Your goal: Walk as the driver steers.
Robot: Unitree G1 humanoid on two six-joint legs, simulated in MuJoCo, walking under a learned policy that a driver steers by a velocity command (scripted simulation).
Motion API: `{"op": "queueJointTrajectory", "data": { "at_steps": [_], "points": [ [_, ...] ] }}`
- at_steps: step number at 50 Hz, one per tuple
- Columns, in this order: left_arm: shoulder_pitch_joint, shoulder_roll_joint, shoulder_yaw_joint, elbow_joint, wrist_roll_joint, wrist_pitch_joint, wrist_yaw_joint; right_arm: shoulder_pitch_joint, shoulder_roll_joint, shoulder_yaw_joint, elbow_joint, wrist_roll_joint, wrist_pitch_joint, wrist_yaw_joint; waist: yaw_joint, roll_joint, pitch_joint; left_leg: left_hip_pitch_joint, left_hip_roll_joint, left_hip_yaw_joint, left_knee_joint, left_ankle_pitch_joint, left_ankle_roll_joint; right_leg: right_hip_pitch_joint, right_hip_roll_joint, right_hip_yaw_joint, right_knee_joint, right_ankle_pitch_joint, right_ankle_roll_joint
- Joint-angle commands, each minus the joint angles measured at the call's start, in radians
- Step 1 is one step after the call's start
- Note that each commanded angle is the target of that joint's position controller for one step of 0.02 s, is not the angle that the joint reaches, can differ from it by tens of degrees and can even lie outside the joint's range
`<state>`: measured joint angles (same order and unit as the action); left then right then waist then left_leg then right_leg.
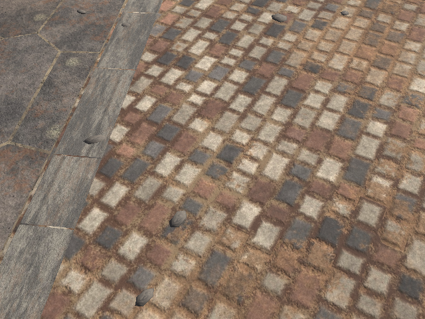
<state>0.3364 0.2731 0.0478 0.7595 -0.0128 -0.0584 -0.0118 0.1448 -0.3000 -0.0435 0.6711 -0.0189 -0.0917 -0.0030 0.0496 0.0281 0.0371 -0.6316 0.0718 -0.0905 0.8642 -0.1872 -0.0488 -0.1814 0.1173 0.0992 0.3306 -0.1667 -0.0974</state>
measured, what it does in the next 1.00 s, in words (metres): walks ahead: left foot, then right foot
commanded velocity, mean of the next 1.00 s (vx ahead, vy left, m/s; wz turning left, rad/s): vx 0.50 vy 0.00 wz -0.18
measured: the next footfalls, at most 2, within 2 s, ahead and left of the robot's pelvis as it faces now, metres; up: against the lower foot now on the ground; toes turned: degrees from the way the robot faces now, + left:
left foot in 0.22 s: +0.32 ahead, +0.13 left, +0.00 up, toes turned -13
right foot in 0.70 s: +0.50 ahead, -0.20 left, +0.00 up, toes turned -18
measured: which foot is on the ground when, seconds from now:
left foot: up 0.00-0.20, down 0.22-0.70, up 0.72-1.00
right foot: down 0.00-0.24, up 0.26-0.68, down 0.70-1.00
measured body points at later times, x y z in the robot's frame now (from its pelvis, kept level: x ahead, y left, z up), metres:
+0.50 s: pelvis +0.28 +0.03 +0.00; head +0.30 +0.02 +0.45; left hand +0.51 +0.24 -0.10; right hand +0.25 -0.26 -0.12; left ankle +0.28 +0.14 -0.75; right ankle +0.33 -0.15 -0.68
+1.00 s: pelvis +0.52 -0.10 +0.00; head +0.54 -0.11 +0.45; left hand +0.62 +0.16 -0.12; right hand +0.61 -0.40 -0.11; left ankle +0.66 +0.04 -0.67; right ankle +0.46 -0.19 -0.75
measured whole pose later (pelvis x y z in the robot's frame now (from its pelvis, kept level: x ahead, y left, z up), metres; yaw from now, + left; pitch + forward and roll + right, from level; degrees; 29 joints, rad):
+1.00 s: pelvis +0.52 -0.10 +0.00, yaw -9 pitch +0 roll -2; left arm 0.32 0.27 0.07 0.81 0.02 -0.09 -0.01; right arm 0.20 -0.31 -0.07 0.80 0.03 -0.03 0.01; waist 0.04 0.05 0.02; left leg -0.68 0.11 -0.07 0.95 -0.09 -0.02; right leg -0.06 0.03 -0.17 0.26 -0.21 -0.04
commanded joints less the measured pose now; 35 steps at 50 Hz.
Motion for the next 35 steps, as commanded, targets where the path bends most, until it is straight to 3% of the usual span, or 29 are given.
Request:
{"op": "queueJointTrajectory", "data": {
  "at_steps": [1, 3, 6, 8, 10, 11, 12, 13, 14, 15, 16, 18, 20, 23, 27, 31, 33, 34, 35],
  "points": [
    [-0.021, 0.185, 0.052, -0.063, -0.01, -0.008, 0.022, -0.078, -0.047, -0.011, -0.076, 0.002, -0.012, -0.001, -0.004, -0.097, -0.032, 0.076, -0.045, 0.032, -0.194, 0.194, -0.027, -0.064, -0.196, 0.172, -0.11, 0.212, -0.131],
    [0.021, 0.186, 0.053, -0.047, -0.014, 0.001, 0.028, -0.143, -0.044, -0.009, -0.088, 0.012, -0.02, 0.007, 0.023, -0.103, -0.033, 0.131, -0.075, 0.035, -0.284, 0.276, -0.026, -0.069, -0.194, 0.19, -0.094, 0.177, -0.113],
    [0.061, 0.176, 0.053, -0.031, -0.019, 0.015, 0.033, -0.195, -0.067, -0.017, -0.104, 0.023, -0.031, 0.018, 0.031, -0.111, -0.031, 0.146, -0.091, 0.004, -0.371, 0.251, -0.01, 0.016, -0.222, 0.27, -0.031, 0.129, -0.1],
    [0.054, 0.177, 0.057, -0.032, -0.016, 0.022, 0.038, -0.181, -0.09, -0.028, -0.101, 0.026, -0.039, 0.022, 0.011, -0.132, -0.032, 0.173, -0.089, -0.011, -0.403, 0.178, 0.015, 0.075, -0.245, 0.327, 0.024, 0.141, -0.087],
    [0.022, 0.162, 0.054, -0.043, -0.012, 0.028, 0.035, -0.062, -0.122, -0.048, -0.071, 0.025, -0.047, 0.015, -0.059, -0.146, -0.079, 0.349, -0.085, 0.012, -0.462, 0.152, 0.064, 0.065, -0.217, 0.328, 0.13, 0.234, -0.056],
    [0.007, 0.12, 0.038, -0.06, -0.003, 0.024, 0.029, 0.064, -0.157, -0.062, -0.055, 0.009, -0.051, 0.007, -0.122, -0.112, -0.194, 0.581, 0.01, -0.054, -0.432, 0.145, 0.12, -0.012, -0.17, 0.279, 0.318, 0.218, -0.026],
    [0.093, 0.057, 0.019, -0.08, -0.006, 0.017, 0.028, 0.197, -0.238, -0.083, -0.041, -0.008, -0.044, -0.001, -0.13, 0.074, -0.354, 0.949, 0.227, -0.356, -0.424, 0.058, 0.243, -0.285, -0.042, 0.145, 0.639, -0.049, 0.043],
    [0.156, 0.072, 0.009, -0.094, -0.019, 0.011, 0.028, 0.243, -0.217, -0.083, -0.009, 0.016, -0.029, 0.008, -0.11, 0.298, -0.405, 1.045, 0.363, -0.684, -0.507, -0.156, 0.329, -0.512, -0.035, 0.085, 0.852, -0.436, 0.068],
    [0.102, 0.163, 0.031, -0.079, -0.027, 0.013, 0.028, 0.191, -0.134, -0.062, -0.024, 0.026, -0.023, 0.007, -0.124, 0.16, -0.261, 0.924, 0.331, -0.615, -0.544, -0.286, 0.292, -0.586, -0.105, 0.1, 0.936, -0.373, 0.077],
    [0.013, 0.184, 0.039, -0.092, -0.02, 0.018, 0.027, 0.147, -0.099, -0.052, -0.03, 0.021, -0.014, 0.004, -0.13, 0.077, -0.147, 0.795, 0.283, -0.463, -0.561, -0.237, 0.251, -0.59, -0.137, 0.06, 0.947, -0.289, 0.085],
    [-0.033, 0.171, 0.04, -0.107, -0.01, 0.021, 0.025, 0.106, -0.084, -0.044, -0.022, 0.015, -0.01, 0.004, -0.112, 0.039, -0.066, 0.675, 0.24, -0.355, -0.594, -0.127, 0.237, -0.574, -0.164, 0.041, 0.912, -0.231, 0.093],
    [-0.042, 0.132, 0.04, -0.116, -0.01, 0.027, 0.017, 0.075, -0.062, -0.035, -0.004, 0.005, -0.014, 0.006, -0.074, 0.075, -0.016, 0.54, 0.179, -0.218, -0.65, -0.005, 0.224, -0.506, -0.207, 0.027, 0.847, -0.171, 0.095],
    [-0.043, 0.084, 0.028, -0.121, -0.011, 0.032, 0.012, 0.082, -0.067, -0.038, 0.019, 0.013, -0.023, 0.013, -0.062, 0.078, -0.011, 0.493, 0.165, -0.144, -0.692, 0.066, 0.246, -0.482, -0.212, 0.01, 0.787, -0.15, 0.1],
    [-0.103, 0.06, 0.014, -0.14, 0.001, 0.024, 0.007, 0.091, -0.108, -0.051, 0.052, 0.018, -0.029, 0.018, -0.062, 0.045, -0.007, 0.502, 0.168, -0.063, -0.723, 0.181, 0.272, -0.494, -0.22, 0.004, 0.62, -0.044, 0.108],
    [-0.234, 0.046, -0.002, -0.163, 0.003, 0.0, -0.016, 0.121, -0.144, -0.055, 0.087, 0.037, -0.015, 0.016, -0.103, 0.028, 0.004, 0.501, 0.131, 0.049, -0.723, 0.244, 0.244, -0.406, -0.203, -0.068, 0.364, 0.151, 0.1],
    [-0.337, 0.071, 0.002, -0.204, -0.004, -0.008, -0.027, 0.205, -0.175, -0.06, 0.141, 0.053, 0.006, 0.016, -0.122, 0.043, 0.024, 0.592, 0.182, 0.028, -0.685, 0.271, 0.224, -0.377, -0.179, -0.086, 0.247, 0.107, 0.07],
    [-0.296, 0.1, 0.016, -0.201, -0.002, -0.014, -0.027, 0.209, -0.191, -0.061, 0.157, 0.058, 0.02, 0.013, -0.075, 0.056, 0.002, 0.619, 0.19, 0.015, -0.605, 0.399, 0.204, -0.276, -0.149, -0.104, 0.188, 0.053, 0.045],
    [-0.193, 0.13, 0.034, -0.171, 0.003, -0.016, -0.023, 0.197, -0.189, -0.057, 0.16, 0.06, 0.025, 0.01, -0.009, 0.049, -0.057, 0.593, 0.158, 0.045, -0.485, 0.524, 0.179, -0.111, -0.123, -0.125, 0.14, 0.077, 0.023],
    [-0.043, 0.185, 0.061, -0.129, 0.009, -0.014, -0.012, 0.202, -0.158, -0.042, 0.157, 0.05, 0.023, 0.008, 0.061, 0.033, -0.16, 0.491, 0.104, 0.08, -0.297, 0.507, 0.145, 0.135, -0.149, -0.101, 0.157, 0.104, -0.005]
  ]
}}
